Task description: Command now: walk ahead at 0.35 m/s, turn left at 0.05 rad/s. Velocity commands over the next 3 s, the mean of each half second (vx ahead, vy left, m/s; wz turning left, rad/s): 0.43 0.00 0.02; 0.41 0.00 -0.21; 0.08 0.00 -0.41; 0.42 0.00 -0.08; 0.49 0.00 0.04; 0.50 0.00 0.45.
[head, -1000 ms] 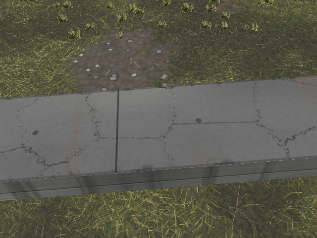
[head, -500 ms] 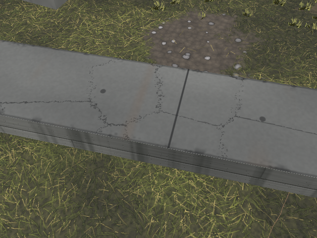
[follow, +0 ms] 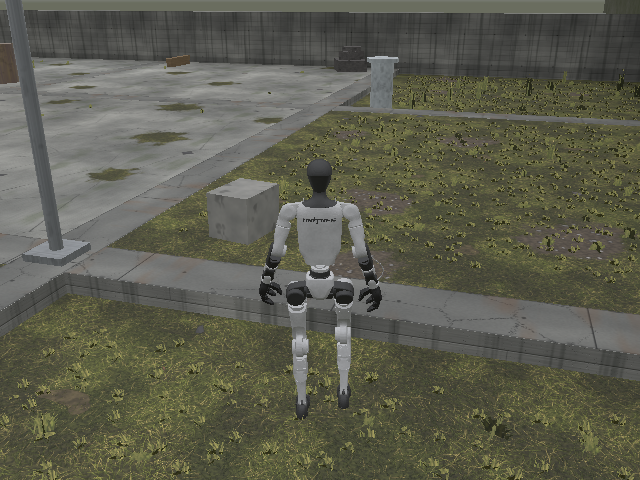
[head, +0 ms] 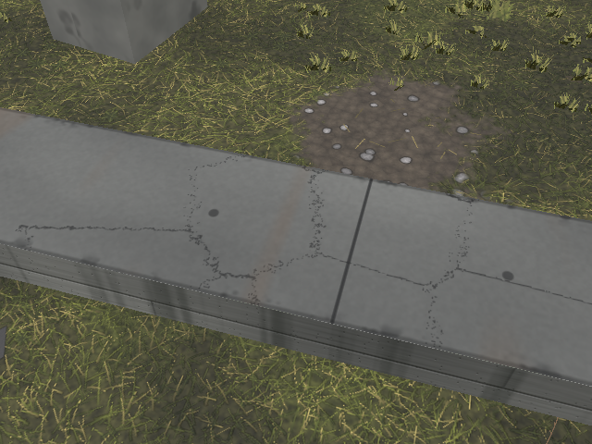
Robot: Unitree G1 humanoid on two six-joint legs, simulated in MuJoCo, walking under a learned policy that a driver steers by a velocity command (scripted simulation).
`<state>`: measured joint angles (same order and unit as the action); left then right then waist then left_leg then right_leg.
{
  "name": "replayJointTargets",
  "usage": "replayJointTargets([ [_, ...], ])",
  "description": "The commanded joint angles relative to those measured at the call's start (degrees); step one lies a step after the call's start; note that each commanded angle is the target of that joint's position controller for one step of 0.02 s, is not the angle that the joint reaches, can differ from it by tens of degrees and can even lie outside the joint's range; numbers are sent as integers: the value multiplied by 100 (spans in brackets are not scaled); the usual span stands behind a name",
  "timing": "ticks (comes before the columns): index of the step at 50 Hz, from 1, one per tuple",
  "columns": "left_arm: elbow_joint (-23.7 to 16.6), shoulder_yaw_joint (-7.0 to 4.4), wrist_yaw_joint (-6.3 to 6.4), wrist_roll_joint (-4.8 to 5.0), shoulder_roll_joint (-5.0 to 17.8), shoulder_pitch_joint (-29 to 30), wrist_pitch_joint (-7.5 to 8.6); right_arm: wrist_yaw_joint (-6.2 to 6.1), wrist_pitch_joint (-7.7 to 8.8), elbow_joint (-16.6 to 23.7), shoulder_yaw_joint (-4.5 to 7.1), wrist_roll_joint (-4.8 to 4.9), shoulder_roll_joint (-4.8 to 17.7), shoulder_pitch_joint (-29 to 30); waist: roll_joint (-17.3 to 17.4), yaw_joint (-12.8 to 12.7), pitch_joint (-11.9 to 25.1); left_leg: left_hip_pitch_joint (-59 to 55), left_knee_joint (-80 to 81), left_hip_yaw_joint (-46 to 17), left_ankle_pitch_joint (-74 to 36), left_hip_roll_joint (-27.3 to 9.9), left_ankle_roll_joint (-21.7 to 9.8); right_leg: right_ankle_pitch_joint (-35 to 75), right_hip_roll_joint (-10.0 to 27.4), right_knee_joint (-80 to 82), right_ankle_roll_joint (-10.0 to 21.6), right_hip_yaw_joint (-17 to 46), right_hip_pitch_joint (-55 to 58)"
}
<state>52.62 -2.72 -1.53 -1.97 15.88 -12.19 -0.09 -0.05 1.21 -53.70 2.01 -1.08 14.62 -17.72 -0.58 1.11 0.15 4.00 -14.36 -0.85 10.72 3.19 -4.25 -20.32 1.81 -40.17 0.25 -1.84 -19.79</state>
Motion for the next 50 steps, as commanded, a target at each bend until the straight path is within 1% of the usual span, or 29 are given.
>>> replayJointTargets([
  [1,-427,-53,0,33,357,473,164,22,134,222,250,8,979,83,662,37,-452,385,820,-1553,1823,-1651,-973,2,11,525,143,-75,-290],
  [4,-131,-58,59,43,277,-310,250,69,128,241,270,56,973,353,334,-421,-422,1635,180,-1163,2041,-1338,-745,619,-231,1554,303,-332,1534],
  [5,81,-103,116,46,407,-898,310,76,153,277,209,10,771,405,36,-650,-269,2270,-467,-915,2089,-1054,-583,280,-116,1823,349,-47,2472],
  [6,194,-187,187,-35,837,-1586,392,105,190,436,67,-26,279,596,-1044,-941,-75,2881,-2270,-137,1870,-431,-294,-1190,1156,2797,517,1680,3037],
  [7,247,-315,176,32,1418,-1816,405,109,211,614,60,-23,267,710,-1627,-881,-257,3999,-3595,252,2117,151,-218,-2851,2118,3692,1019,3805,2931],
  [8,189,-252,160,50,1119,-1378,387,120,197,520,162,-113,700,556,-769,-523,-595,4018,-4358,-269,1700,-279,-297,-2902,2115,3582,1182,3659,2369],
  [9,12,-159,115,101,782,-827,418,203,217,386,176,-83,708,396,-475,-224,-711,3902,-4490,-342,1078,-507,-280,-2348,1758,3529,1066,3108,2051],
  [10,-54,-105,86,112,581,-575,462,252,233,282,162,-54,654,263,-392,-76,-670,3695,-4444,-270,678,-650,-180,-1522,1448,3572,929,2493,1913],
  [12,8,-49,105,127,424,-640,569,296,196,188,136,-146,575,327,-357,-64,-514,3513,-4511,-14,96,-790,40,109,1067,3570,823,1613,1937],
  [15,302,-21,103,174,353,-1146,636,318,132,327,90,-147,426,765,-316,-130,-465,3762,-4520,211,-273,-864,253,1792,913,3426,910,1031,2088],
  [19,494,20,134,142,289,-1442,629,299,124,655,24,-112,320,1659,-358,-307,-651,3900,-3639,468,-555,-791,424,2799,779,3408,995,663,2043],
  [23,636,26,175,128,331,-1598,640,265,150,879,-69,-58,192,2256,-453,-398,-728,3279,-2326,660,-843,-581,273,3614,808,3352,974,440,2150],
  [26,674,0,203,106,461,-1413,647,186,198,875,-36,-48,310,2042,-487,-162,-587,2555,-1777,708,-632,-350,-57,5023,962,2889,879,351,2424],
  [28,672,-26,228,83,552,-1237,610,78,271,531,77,-51,543,951,-528,303,48,1476,-1546,704,-319,-56,-307,6354,952,1580,742,284,2675],
  [29,654,-13,230,102,542,-1154,575,14,331,228,143,-99,654,41,-376,687,535,337,-1208,679,-637,-90,-446,6001,774,466,644,145,2306],
  [30,524,60,231,124,343,-1257,567,-59,365,47,263,-226,1067,-847,81,891,1204,-1081,-1274,-400,-287,-1168,-653,4039,497,-1097,597,-7,1219],
  [31,499,168,172,319,-317,-2073,542,-36,330,-9,406,-288,1562,-991,1690,405,1822,-2456,-731,-3277,-150,-2768,-1517,-639,-649,-3314,374,-150,-881],
  [32,574,11,206,154,343,-1640,524,48,286,58,370,-43,1241,-515,629,362,1507,-1908,-222,-3579,461,-2464,-1318,-645,-415,-3647,526,677,-1239],
  [33,454,-11,180,159,324,-1205,534,61,299,196,275,16,892,217,420,98,578,-927,-37,-2537,691,-2316,-1118,-20,-112,-3475,561,616,-1351],
  [34,449,25,166,155,198,-1005,547,81,350,233,187,-4,539,512,127,-6,160,-203,234,-1958,208,-2110,-967,338,84,-3199,555,566,-1150],
  [35,481,24,148,97,113,-928,482,61,405,174,144,2,405,526,163,-105,-68,211,360,-1461,-336,-1917,-810,438,188,-3022,519,550,-965],
  [36,511,45,118,24,30,-1048,401,34,438,84,101,16,294,517,266,-247,-108,525,472,-1000,-745,-1750,-663,518,263,-2859,452,544,-677],
  [37,545,43,87,12,-34,-1090,337,28,491,10,84,8,266,382,337,-278,-74,620,508,-739,-1093,-1705,-616,554,252,-2811,418,511,-542],
  [41,364,3,5,2,-41,-532,186,12,624,-142,90,36,389,36,390,-261,-222,472,665,49,-1590,-1569,-437,1062,329,-2530,300,382,-1221],
  [44,133,24,8,12,-127,-1,199,-90,594,-134,34,28,345,64,354,-301,-396,569,223,830,-4249,-1405,-239,1449,156,-1647,127,35,-1224],
  [45,78,57,14,28,-195,138,227,-131,552,-118,14,30,340,111,438,-287,-361,610,52,1081,-4705,-1291,-176,1542,48,-1131,83,-151,-1003],
  [46,154,109,67,30,-358,-66,194,-181,505,-142,2,-7,293,-57,695,-274,-104,428,-195,1244,-4972,-1311,-223,1473,-70,-1156,81,-383,-745],
  [48,91,128,114,10,-311,-18,163,-274,428,-132,16,18,347,-152,680,-217,-2,272,-563,1345,-5144,-1353,-304,1488,-186,-746,124,-546,-507],
  [50,160,81,203,-80,-203,-496,154,-372,361,25,58,5,475,22,757,-402,276,69,-1325,1304,-5942,-1581,-430,905,-324,-767,334,-613,-151],
])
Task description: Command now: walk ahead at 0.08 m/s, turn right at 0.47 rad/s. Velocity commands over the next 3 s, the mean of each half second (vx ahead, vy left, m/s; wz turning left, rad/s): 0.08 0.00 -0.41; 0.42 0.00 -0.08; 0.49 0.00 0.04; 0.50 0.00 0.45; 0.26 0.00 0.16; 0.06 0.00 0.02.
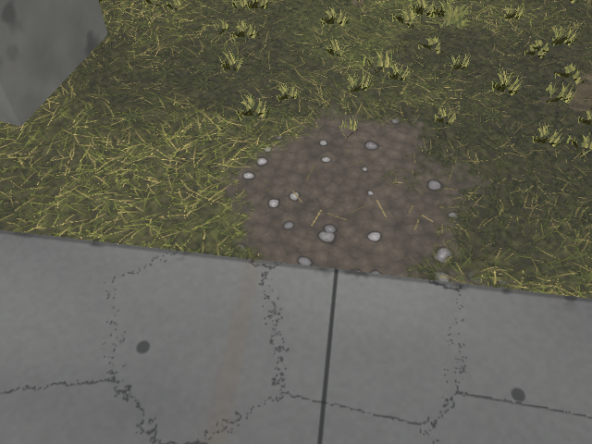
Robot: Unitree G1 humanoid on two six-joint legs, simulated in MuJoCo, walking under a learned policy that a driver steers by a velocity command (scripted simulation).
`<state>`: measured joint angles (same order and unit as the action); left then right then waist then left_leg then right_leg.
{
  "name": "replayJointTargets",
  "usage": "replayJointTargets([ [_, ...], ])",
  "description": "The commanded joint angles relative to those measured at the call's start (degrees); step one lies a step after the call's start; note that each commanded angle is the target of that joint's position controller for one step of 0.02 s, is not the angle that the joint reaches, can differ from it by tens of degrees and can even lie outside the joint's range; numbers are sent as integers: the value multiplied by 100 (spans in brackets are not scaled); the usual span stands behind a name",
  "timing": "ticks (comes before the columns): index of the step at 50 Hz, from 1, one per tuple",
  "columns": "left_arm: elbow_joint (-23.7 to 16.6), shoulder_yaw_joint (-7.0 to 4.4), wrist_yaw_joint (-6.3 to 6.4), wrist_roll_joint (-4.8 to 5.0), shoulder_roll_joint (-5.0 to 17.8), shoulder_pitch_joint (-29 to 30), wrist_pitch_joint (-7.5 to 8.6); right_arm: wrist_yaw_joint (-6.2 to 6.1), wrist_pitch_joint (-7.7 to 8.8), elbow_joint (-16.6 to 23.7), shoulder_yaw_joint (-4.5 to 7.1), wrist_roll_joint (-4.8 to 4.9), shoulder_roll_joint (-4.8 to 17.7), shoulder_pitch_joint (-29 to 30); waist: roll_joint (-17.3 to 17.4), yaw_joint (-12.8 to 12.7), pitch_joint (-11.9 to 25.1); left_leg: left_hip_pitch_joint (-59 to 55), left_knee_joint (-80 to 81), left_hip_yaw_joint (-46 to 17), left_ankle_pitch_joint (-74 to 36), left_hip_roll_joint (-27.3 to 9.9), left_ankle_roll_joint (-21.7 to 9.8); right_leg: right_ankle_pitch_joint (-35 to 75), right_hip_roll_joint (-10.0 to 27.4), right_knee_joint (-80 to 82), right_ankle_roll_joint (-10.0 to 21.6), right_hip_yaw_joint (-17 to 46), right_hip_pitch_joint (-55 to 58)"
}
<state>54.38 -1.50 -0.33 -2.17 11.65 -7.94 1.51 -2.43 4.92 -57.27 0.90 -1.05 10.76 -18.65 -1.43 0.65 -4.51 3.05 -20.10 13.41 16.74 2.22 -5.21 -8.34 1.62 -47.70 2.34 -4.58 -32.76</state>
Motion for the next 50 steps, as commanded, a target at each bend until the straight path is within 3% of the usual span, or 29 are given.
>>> replayJointTargets([
  [1,-26,-64,119,-65,251,-1098,3,-155,-72,491,201,20,934,271,855,-447,893,197,-1276,-138,-6847,-1579,-348,-498,-403,158,220,-344,1457],
  [3,96,-168,162,-38,351,-1880,94,-85,-212,754,302,184,1043,885,611,-981,1125,651,-3154,-55,-5598,-1516,-86,473,-470,1795,406,-249,2466],
  [4,65,-285,175,-13,703,-1887,146,-2,-266,844,340,280,1010,1020,-178,-1158,829,1532,-4934,38,-1827,-841,314,2801,-67,2956,673,545,2896],
  [5,-41,-449,168,72,1496,-1593,119,-3,-316,943,215,74,459,257,-1001,-308,544,3224,-6745,-361,1871,102,618,8659,1362,1879,1209,2272,3410],
  [6,-147,-498,112,224,1690,-1911,60,20,-391,899,121,15,250,-337,-659,-357,1574,2938,-7010,-1394,1724,-78,641,8316,2176,2203,2179,2721,3279],
  [7,-364,-438,111,194,1285,-1261,-59,1,-471,918,153,24,405,-153,-157,-171,1155,2891,-6975,-1565,1282,-259,718,6146,1989,2423,2279,2688,2503],
  [8,-563,-369,165,150,992,-653,-190,-33,-534,1022,226,-24,551,214,57,-17,511,3101,-6858,-1550,1082,-274,733,4533,1601,2574,2053,2471,1754],
  [9,-697,-304,209,109,794,-362,-272,-67,-620,1110,272,-108,638,459,170,64,367,3224,-6799,-1557,945,-268,763,3816,1263,2532,1793,2357,1501],
  [12,-832,-315,229,30,887,-472,-296,-26,-847,1222,278,-129,526,359,62,107,774,3059,-6636,-1423,466,-102,812,3467,834,2367,1544,2049,1353],
  [14,-896,-315,251,25,837,-472,-261,36,-843,1256,254,-118,383,310,-90,95,1082,3079,-6389,-1369,172,-174,848,1459,655,2524,1484,2139,1500],
  [18,-858,-363,353,-4,801,-913,-295,143,-844,1602,220,-204,365,879,-686,-240,933,3412,-5052,-1221,545,-304,963,-2344,511,3243,1399,2726,1950],
  [22,-833,-413,319,-74,799,-1147,-294,153,-700,1663,144,-119,321,851,-779,-351,812,2677,-3473,-1069,1416,-265,760,-2895,700,3472,1276,2854,1984],
  [25,-887,-419,263,-15,730,-906,-310,117,-598,1451,155,-43,329,216,-706,-147,612,1291,-2013,-800,1353,-69,355,-2739,586,3412,1124,2549,1199],
  [27,-937,-414,277,83,624,-691,-336,64,-520,1142,161,-29,257,-480,-167,244,131,351,-124,-656,448,19,70,-2936,244,2772,875,2259,447],
  [28,-988,-374,268,101,330,-697,-295,40,-404,995,146,-71,325,-838,571,279,112,-224,457,-1806,943,-613,8,-2620,-264,1348,617,1737,-238],
  [29,-1171,-227,218,170,-227,-609,-174,52,-331,911,198,-88,820,-1328,1504,353,197,-596,1316,-4332,2824,-2198,-248,-2367,-1056,-386,242,698,-1518],
  [30,-1294,-321,158,-46,151,-402,-54,56,-320,755,336,-143,1210,-1207,1308,225,-609,263,2006,-5416,3629,-2605,-621,-1692,-762,-1373,151,1063,-2031],
  [31,-1208,-370,101,-101,296,-496,-3,90,-276,774,307,-93,1021,-694,918,-159,-956,481,1839,-4997,3667,-2393,-713,-1224,-533,-2307,127,1184,-2270],
  [33,-824,-355,-6,-139,187,-928,-4,218,-137,740,249,-59,693,-502,640,-248,-545,301,1139,-3543,2268,-1602,-554,-932,-513,-4356,160,882,-2616],
  [35,-893,-259,-38,-108,-78,-770,0,296,-41,480,161,-103,354,-819,557,-184,-180,308,778,-3001,1556,-1400,-679,-1021,-427,-6016,282,631,-3083],
  [38,-1403,-104,-22,-132,-160,217,-5,306,4,139,134,-127,350,-1386,291,4,-366,105,592,-2884,1045,-1335,-621,-1211,-160,-6352,250,518,-4154],
  [40,-1760,66,43,-167,-487,977,-56,234,50,-174,81,-108,276,-2068,571,313,-393,-294,502,-2918,37,-1404,-730,-1787,-233,-7230,186,28,-5047],
  [43,-2333,285,110,-48,-641,1739,-35,140,107,-363,7,-130,291,-2239,1081,405,-374,-587,775,-2819,-946,-1511,-654,-2388,-85,-7318,296,-214,-5675],
  [45,-2575,366,135,28,-590,1861,-18,62,125,-444,-28,-108,310,-2166,927,227,-400,-759,952,-2592,-1120,-1562,-575,-2661,125,-6762,376,-98,-5838],
  [46,-2807,477,99,47,-662,2110,-10,24,55,-561,-57,7,238,-2233,756,186,-428,-455,1281,-2397,-1359,-1399,-469,-2628,240,-5928,418,-210,-5379],
  [47,-2923,507,75,56,-633,2237,-10,-27,12,-604,-70,11,267,-2266,696,226,-419,-451,1540,-2283,-1907,-1392,-525,-2593,211,-5438,409,-358,-5067],
  [48,-2881,598,-26,42,-725,2023,-53,-81,-71,-463,-63,89,303,-2008,313,93,-149,91,2091,-1888,-3023,-1451,-558,-2087,277,-4062,516,-436,-3397],
  [49,-2754,610,-57,88,-748,1822,-114,-61,-148,-435,-88,178,291,-1928,161,104,104,318,2111,-1493,-4748,-1273,-514,-1749,-27,-3513,600,-831,-2197],
  [50,-2581,541,-55,207,-608,1229,-98,-9,-95,-155,-93,174,529,-1498,655,-260,533,628,1458,-1248,-8040,-1378,-596,-1823,-325,-2916,709,-997,-672],
])
Over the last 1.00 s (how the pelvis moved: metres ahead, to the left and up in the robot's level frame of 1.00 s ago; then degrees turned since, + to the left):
0.44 0.00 -0.01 -9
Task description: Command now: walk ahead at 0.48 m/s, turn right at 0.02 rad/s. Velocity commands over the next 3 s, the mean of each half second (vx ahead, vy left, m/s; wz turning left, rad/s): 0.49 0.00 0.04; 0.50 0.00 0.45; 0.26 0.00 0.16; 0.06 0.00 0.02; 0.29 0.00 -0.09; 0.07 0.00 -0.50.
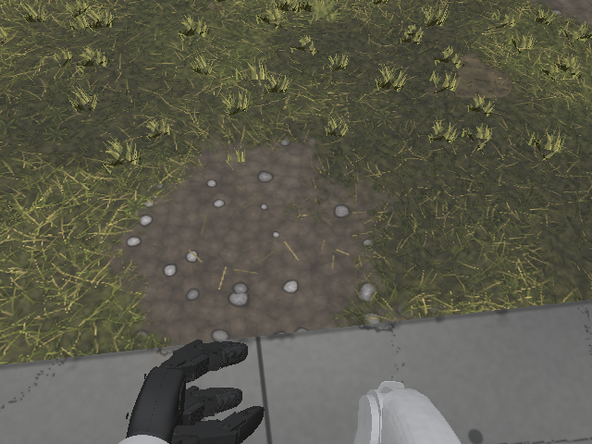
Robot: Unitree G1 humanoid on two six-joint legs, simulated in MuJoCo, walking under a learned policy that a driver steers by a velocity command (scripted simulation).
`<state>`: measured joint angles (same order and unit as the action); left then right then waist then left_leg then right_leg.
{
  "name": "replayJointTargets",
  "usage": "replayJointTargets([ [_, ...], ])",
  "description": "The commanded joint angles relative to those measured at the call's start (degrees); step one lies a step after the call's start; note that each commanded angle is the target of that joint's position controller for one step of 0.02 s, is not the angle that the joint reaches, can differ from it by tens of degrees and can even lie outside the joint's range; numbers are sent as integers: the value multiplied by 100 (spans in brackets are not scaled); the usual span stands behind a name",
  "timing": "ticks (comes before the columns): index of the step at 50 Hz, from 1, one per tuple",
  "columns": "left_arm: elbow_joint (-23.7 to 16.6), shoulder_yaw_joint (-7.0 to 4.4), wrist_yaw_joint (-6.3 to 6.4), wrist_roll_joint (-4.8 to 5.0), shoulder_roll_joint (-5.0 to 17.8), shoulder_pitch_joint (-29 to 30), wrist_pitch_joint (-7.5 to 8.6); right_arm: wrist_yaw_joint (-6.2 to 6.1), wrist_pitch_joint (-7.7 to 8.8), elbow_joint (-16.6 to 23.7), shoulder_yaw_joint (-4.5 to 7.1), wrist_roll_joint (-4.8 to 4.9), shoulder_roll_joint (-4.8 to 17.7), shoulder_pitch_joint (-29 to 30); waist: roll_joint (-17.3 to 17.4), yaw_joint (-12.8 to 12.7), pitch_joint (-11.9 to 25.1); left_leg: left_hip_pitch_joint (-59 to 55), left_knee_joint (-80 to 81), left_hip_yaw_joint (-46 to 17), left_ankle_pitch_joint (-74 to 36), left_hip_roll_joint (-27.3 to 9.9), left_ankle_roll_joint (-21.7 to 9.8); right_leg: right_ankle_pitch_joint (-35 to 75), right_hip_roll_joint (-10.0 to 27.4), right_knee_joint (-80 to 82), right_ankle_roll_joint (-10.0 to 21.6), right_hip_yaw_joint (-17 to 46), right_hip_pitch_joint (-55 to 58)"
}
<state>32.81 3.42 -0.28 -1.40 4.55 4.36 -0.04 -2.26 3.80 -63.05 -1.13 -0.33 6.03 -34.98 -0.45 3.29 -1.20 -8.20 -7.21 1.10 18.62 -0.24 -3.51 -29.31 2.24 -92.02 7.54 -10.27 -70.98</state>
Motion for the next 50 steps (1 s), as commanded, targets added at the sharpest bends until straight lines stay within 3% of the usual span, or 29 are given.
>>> replayJointTargets([
  [1,-145,-119,-27,169,514,-837,80,36,95,500,206,129,1444,169,981,-977,845,1552,-820,-75,-10493,-1354,-772,383,-699,1686,261,-465,4270],
  [2,93,-271,9,143,722,-1784,75,91,141,513,356,203,1873,137,1386,-1512,1761,1015,-2146,-145,-11395,-1467,-680,343,-888,2313,392,-36,5205],
  [3,423,-462,-8,-14,1154,-2632,124,143,203,612,449,196,1924,341,1276,-1846,2288,1275,-3910,-88,-10396,-1260,-492,-134,-410,2863,682,1233,6067],
  [4,768,-675,17,-61,1795,-3106,143,345,293,919,391,342,1376,289,-610,-1666,2610,3108,-6327,-275,-5279,-69,-147,-419,1152,4835,1395,4543,7223],
  [5,945,-802,80,23,1999,-2982,-31,524,335,1113,563,-10,1427,753,-1146,-1517,2637,3792,-8289,-776,-1133,796,-94,-198,1389,6885,1436,6895,7055],
  [6,1017,-775,43,101,1780,-2091,-5,560,301,1379,521,-99,929,667,-706,-806,1875,4460,-9481,-1098,-1084,505,-127,-909,1494,6982,1278,6526,6278],
  [7,1278,-742,22,124,1433,-1800,109,424,219,1652,475,-142,742,1230,30,-573,887,4758,-9909,-845,-1189,284,-177,-1067,1453,6999,1012,5771,5297],
  [8,1550,-644,26,-20,971,-1715,253,304,137,1925,393,-182,472,1559,483,-304,111,5184,-9824,-821,-1097,85,-320,-866,1345,6818,789,4810,4441],
  [9,1855,-543,32,-106,531,-1725,346,223,75,2110,306,-168,264,1789,390,-130,-126,5484,-10231,-808,-873,55,-450,-80,1175,6799,647,4078,4067],
  [10,2026,-474,-4,-154,291,-1820,478,177,-19,2185,224,-106,84,1633,157,48,-156,5672,-10437,-985,-718,79,-559,607,1123,6826,523,3548,3964],
  [12,2440,-464,-82,-78,281,-2046,663,121,-146,2267,103,-120,-95,1550,-61,366,-305,6148,-10133,-1205,-666,82,-630,1402,781,6902,199,2420,3939],
  [13,2269,-494,-91,-28,481,-1738,679,141,-177,2293,114,-109,136,1552,51,490,-402,5742,-8672,-1132,-957,-59,-505,1242,571,7307,102,1860,3632],
  [14,2147,-473,-78,32,540,-1652,725,159,-169,2268,202,-99,427,1728,194,384,-362,5408,-7946,-832,-1630,-49,-381,2032,418,7602,12,1473,3654],
  [15,2197,-493,-63,106,745,-1781,787,175,-175,2370,230,-118,581,2048,34,321,-360,5238,-7281,-509,-1951,-71,-247,2879,331,7841,6,1210,3728],
  [17,2309,-577,-18,226,1039,-2432,872,324,-177,2473,279,-122,729,2494,-171,21,-36,5013,-5969,235,-2324,-205,-148,4278,178,8033,29,933,4702],
  [18,2295,-606,24,230,1098,-2636,863,380,-155,2378,269,-68,656,2553,-63,-117,126,4901,-5491,352,-2467,-213,-126,4668,137,8025,-66,814,5214],
  [22,2183,-686,121,74,1238,-3255,784,468,-160,2554,227,54,510,3593,-450,-712,22,4847,-3436,698,-2358,-90,-188,4878,415,8530,-182,774,7158],
  [25,2162,-676,199,66,1230,-3366,747,393,-218,2501,304,-40,690,3538,-673,-620,86,4217,-2691,809,-1757,232,-361,6718,706,7986,-262,424,8034],
  [28,2123,-721,370,-18,1411,-3441,609,344,-204,2200,450,-124,994,2804,-804,-263,278,3585,-2335,830,-914,589,-585,8298,1028,6672,-352,286,8618],
  [30,1945,-813,395,-10,1686,-3206,484,330,-105,1777,587,-169,1208,1656,-623,317,676,1982,-1683,513,-934,591,-857,7449,1009,4815,-339,161,7792],
  [31,1634,-779,380,18,1574,-2934,506,283,-93,1676,694,-243,1504,956,-174,607,1192,532,-1924,-715,-505,-356,-1171,5381,797,3241,-284,145,6319],
  [32,1281,-711,248,242,1047,-3056,562,251,-129,1702,821,-156,1928,1073,1629,176,1435,-1096,-1404,-4017,-822,-1893,-2398,294,-680,854,-716,358,3537],
  [33,1158,-753,189,67,1399,-2650,640,275,-159,1767,801,3,1757,1352,369,137,1193,-752,-921,-4056,-848,-1797,-2415,570,-375,639,-589,1339,2783],
  [35,939,-752,94,117,1503,-2119,794,251,-114,1859,689,-34,1316,1786,-387,-175,262,658,-620,-2815,-1712,-1445,-1932,1322,52,1363,-586,1428,2987],
  [36,824,-748,73,38,1474,-1969,730,224,-55,1838,648,-25,1226,1795,-480,-314,85,1113,-592,-2452,-2172,-1185,-1737,1312,171,1693,-671,1469,3164],
  [37,817,-720,44,-40,1384,-2059,611,197,6,1849,613,-10,1194,1811,-380,-438,78,1386,-537,-2158,-2435,-978,-1613,1315,208,1902,-751,1420,3359],
  [40,642,-662,-13,-158,1258,-1946,364,202,140,1826,655,41,1501,1507,-116,-493,6,1682,-444,-1787,-3023,-694,-1461,1295,282,2715,-939,1188,3277],
  [45,123,-519,-107,-119,1087,-594,271,247,88,1773,660,26,1575,888,367,16,-104,1722,-600,-1482,-3608,-234,-909,2646,81,4720,-1025,842,3389],
  [50,-117,-486,-89,-16,1188,33,372,161,69,1749,627,-20,1606,568,474,277,-26,824,-868,-1707,-3949,-556,-758,3092,-83,5760,-762,842,3600],
])
Over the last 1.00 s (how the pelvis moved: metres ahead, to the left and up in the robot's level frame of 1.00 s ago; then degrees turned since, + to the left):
0.22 0.00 -0.01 -13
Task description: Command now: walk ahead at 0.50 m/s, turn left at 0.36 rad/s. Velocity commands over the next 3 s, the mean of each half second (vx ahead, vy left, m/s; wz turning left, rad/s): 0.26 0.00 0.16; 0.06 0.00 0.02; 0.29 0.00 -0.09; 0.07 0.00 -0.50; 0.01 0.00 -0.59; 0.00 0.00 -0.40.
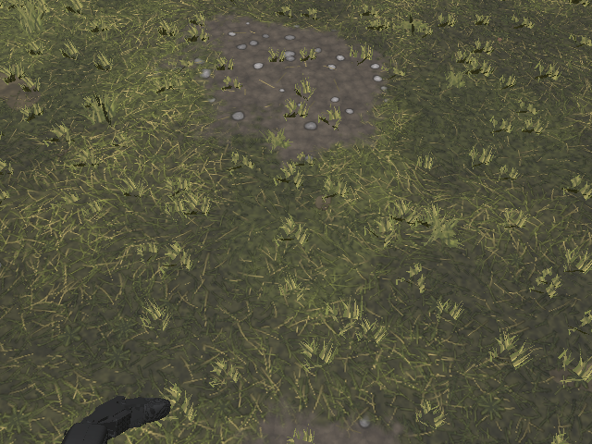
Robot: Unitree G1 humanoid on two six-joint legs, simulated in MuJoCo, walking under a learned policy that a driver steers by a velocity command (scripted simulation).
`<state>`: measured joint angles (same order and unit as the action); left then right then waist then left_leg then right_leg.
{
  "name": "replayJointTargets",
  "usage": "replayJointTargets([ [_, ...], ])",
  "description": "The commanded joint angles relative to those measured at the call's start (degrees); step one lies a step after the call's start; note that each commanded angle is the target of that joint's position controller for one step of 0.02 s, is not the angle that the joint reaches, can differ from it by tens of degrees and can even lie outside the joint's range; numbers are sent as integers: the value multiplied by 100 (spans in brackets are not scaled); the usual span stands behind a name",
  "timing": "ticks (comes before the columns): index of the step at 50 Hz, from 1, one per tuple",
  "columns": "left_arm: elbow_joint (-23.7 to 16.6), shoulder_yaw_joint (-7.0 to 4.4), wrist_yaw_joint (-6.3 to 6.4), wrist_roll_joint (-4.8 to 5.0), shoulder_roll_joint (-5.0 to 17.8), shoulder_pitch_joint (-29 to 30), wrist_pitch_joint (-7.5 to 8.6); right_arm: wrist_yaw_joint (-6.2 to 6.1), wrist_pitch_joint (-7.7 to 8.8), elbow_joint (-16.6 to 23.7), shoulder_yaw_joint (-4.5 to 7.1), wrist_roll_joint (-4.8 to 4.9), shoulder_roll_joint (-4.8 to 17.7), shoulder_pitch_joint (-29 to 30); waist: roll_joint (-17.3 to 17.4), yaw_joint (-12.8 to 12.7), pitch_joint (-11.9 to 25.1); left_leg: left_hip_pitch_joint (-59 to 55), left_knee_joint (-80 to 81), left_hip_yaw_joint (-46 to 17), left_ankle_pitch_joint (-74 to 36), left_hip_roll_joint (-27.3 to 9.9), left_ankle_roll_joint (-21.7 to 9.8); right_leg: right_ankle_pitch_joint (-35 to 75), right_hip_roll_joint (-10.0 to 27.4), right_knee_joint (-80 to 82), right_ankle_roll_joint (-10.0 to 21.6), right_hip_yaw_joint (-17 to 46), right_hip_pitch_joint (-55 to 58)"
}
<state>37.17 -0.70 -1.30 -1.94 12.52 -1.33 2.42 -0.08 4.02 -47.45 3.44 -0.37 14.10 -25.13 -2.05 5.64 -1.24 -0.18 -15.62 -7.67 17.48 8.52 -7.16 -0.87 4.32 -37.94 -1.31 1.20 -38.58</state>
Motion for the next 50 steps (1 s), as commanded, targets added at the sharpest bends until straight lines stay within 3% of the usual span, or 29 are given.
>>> replayJointTargets([
  [1,-540,-101,27,44,458,497,150,-81,58,206,175,-30,861,-306,646,-71,2,-86,-161,-853,-4038,-1516,-334,110,-336,549,215,-260,615],
  [3,-338,-212,101,25,704,-205,195,-99,91,246,200,-50,1020,-92,731,-432,292,-203,-871,-794,-5200,-1508,-146,-381,-610,843,423,-314,1582],
  [4,-117,-269,163,0,804,-968,254,-83,99,237,201,-29,1035,26,615,-830,594,-106,-1784,-583,-5521,-1283,2,-39,-654,1208,554,-360,2451],
  [5,28,-329,245,-109,1000,-1784,344,-72,124,329,156,16,862,67,501,-1178,1107,713,-2965,-513,-4387,-1047,125,512,9,1075,753,171,3783],
  [6,21,-442,276,-275,1559,-2360,361,-89,97,458,34,267,276,-673,-778,-1024,2152,2190,-5163,81,-878,-294,425,2565,1916,748,1559,2307,5548],
  [7,149,-465,179,-32,1391,-2384,267,-143,28,291,88,162,636,-1053,-1072,-880,2597,2794,-6142,166,1432,71,520,3591,2284,1181,2125,3615,5573],
  [8,42,-368,142,94,951,-1842,239,-158,-40,261,112,5,698,-678,-330,-690,1830,2979,-6349,-63,1016,-243,555,3268,1973,1332,2043,2946,4762],
  [9,45,-236,127,108,507,-1473,259,-120,-55,339,74,-69,625,-157,41,-652,1107,3147,-6041,-13,797,-412,591,3201,1652,1482,1853,2150,4079],
  [10,112,-166,135,103,328,-1370,275,-80,-98,411,59,-81,552,110,42,-589,756,3155,-5706,25,723,-575,605,3235,1358,1673,1622,1595,3645],
  [11,207,-145,159,144,318,-1372,287,-23,-179,455,46,-147,514,183,-123,-491,555,2999,-5366,73,651,-673,650,3227,1124,1890,1484,1206,3236],
  [12,283,-155,152,133,387,-1382,309,25,-274,377,33,-199,426,25,-206,-384,502,2682,-5184,177,574,-643,679,3423,1013,1976,1405,924,2860],
  [16,447,-157,117,50,566,-1269,357,58,-407,327,-43,-159,216,2,-336,-142,705,2120,-4131,437,152,-664,744,3676,760,2111,1391,218,2304],
  [19,583,-156,103,76,608,-1408,281,31,-450,373,-154,-153,99,493,-597,-333,654,1740,-3031,706,-336,-827,730,2824,590,2178,1281,24,2168],
  [22,726,-175,105,73,688,-1666,153,-33,-463,365,-183,-123,149,784,-484,-507,608,1439,-2388,788,-392,-839,714,1447,693,2108,1284,281,2163],
  [25,783,-124,180,91,578,-1658,8,-103,-379,318,-223,-169,151,849,-116,-434,295,713,-953,696,-690,-908,538,-634,515,1838,927,462,1687],
  [26,776,-83,193,58,445,-1753,-5,-146,-322,327,-202,-216,322,791,193,-466,264,418,-676,125,-1045,-1403,454,-1187,374,1642,688,473,1466],
  [27,754,-54,171,95,238,-2183,-13,-189,-276,410,-139,-208,737,985,897,-854,175,580,-458,-745,-1657,-2133,194,-1848,-192,1311,470,71,1396],
  [28,981,-27,195,137,157,-2411,-87,-162,-279,339,-170,-69,522,1114,1066,-862,180,1599,-227,-796,-1104,-2260,-65,-1908,-357,1413,387,-152,2346],
  [29,1032,-56,212,119,276,-2244,-125,-134,-270,334,-239,-49,282,1301,932,-873,-69,1997,-138,-611,-531,-1922,90,-1545,-308,1520,353,-54,2709],
  [30,1062,-98,214,96,386,-2114,-136,-130,-267,283,-254,-42,201,1324,888,-804,-188,2064,-155,-393,-301,-1655,255,-1288,-238,1590,355,30,2786],
  [32,1122,-146,201,100,498,-2026,-131,-172,-261,134,-239,-30,221,1126,794,-723,-151,1763,-235,-127,-486,-1400,372,-993,-79,1642,403,163,2747],
  [36,1355,-112,248,130,334,-1953,-97,-176,-242,-87,-199,-18,209,939,314,-623,-3,1224,-438,-22,-1142,-1394,328,-861,-32,1786,385,198,2653],
  [45,1852,-102,317,130,274,-1905,-163,-214,-277,-631,-182,-14,179,840,205,-616,-68,1121,-357,73,-1341,-1350,336,-662,44,1866,406,232,2888],
  [47,1976,-130,305,111,327,-2013,-181,-203,-308,-775,-141,-33,251,694,240,-613,-47,1190,-368,135,140,-1167,236,-1910,-147,1734,502,114,2840],
  [49,1949,-173,261,81,420,-1969,-211,-156,-360,-779,-74,-64,374,673,265,-600,-514,1663,-314,-44,1888,-1146,34,-3425,-213,1641,693,214,2325],
  [50,1926,-164,238,89,380,-1951,-202,-132,-358,-772,-69,-51,356,649,287,-587,-754,1825,-259,-209,2252,-1216,-58,-3716,-196,1609,760,306,2104],
])
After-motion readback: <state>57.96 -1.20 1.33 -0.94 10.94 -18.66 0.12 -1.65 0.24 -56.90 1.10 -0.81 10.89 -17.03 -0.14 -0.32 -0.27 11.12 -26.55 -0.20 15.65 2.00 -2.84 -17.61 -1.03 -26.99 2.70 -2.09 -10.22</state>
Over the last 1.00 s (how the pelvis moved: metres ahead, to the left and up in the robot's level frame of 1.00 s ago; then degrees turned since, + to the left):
0.61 0.01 0.17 17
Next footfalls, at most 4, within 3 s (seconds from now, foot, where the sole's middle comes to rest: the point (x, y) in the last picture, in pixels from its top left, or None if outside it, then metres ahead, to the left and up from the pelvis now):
0.10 right None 0.25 -0.12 -0.77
0.52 left None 0.25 0.08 -0.77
1.52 left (247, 417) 0.52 0.07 -0.77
1.94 right None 0.41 -0.13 -0.77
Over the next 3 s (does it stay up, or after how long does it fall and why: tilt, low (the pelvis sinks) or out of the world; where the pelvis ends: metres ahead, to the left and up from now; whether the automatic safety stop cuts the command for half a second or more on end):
stays up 0.38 -0.01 0.00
